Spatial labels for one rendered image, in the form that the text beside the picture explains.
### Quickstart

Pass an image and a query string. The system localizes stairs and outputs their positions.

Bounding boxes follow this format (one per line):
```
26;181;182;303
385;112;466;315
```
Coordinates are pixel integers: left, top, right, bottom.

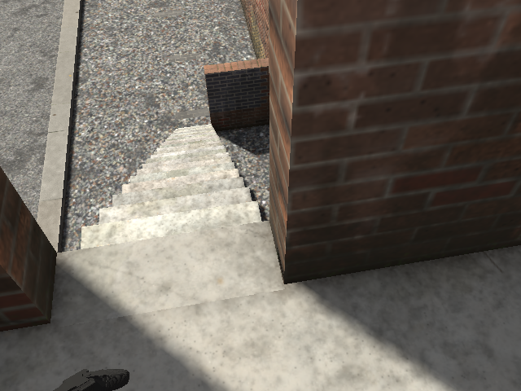
81;124;262;249

